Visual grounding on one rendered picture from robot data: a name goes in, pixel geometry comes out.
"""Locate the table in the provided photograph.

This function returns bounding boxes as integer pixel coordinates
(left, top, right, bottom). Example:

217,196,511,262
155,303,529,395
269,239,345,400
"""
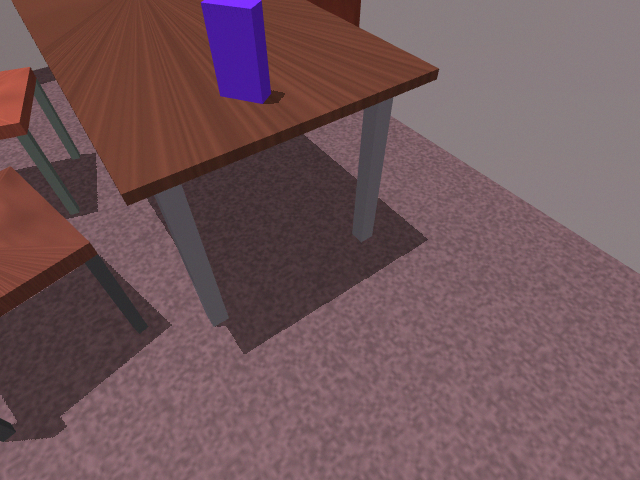
11,0,439,327

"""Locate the carton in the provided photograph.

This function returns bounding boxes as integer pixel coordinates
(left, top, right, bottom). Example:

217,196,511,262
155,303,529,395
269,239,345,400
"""
201,0,271,104

